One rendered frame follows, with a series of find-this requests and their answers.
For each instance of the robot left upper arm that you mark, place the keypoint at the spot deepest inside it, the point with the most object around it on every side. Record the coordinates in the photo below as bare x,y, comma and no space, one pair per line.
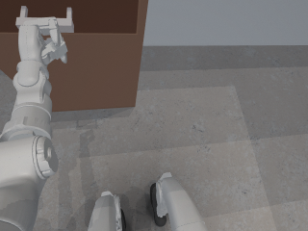
25,166

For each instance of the robot left shin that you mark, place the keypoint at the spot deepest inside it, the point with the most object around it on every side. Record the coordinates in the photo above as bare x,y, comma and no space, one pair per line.
118,224

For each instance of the left robot forearm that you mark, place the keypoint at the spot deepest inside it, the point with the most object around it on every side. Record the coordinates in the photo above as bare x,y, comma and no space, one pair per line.
32,108

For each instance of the handle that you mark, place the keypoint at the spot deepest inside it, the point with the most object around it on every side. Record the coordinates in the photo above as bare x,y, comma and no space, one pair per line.
65,24

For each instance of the robot left hand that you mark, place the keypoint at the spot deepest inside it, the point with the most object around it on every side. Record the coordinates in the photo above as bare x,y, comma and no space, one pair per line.
32,46

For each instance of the cabinet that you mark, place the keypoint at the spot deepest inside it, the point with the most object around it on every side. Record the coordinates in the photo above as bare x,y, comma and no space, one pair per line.
102,70

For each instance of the drawer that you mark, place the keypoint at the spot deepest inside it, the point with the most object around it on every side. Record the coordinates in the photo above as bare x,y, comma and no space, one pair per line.
88,16

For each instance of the right robot thigh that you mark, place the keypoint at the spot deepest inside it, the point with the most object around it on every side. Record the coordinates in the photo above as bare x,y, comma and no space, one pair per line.
182,213

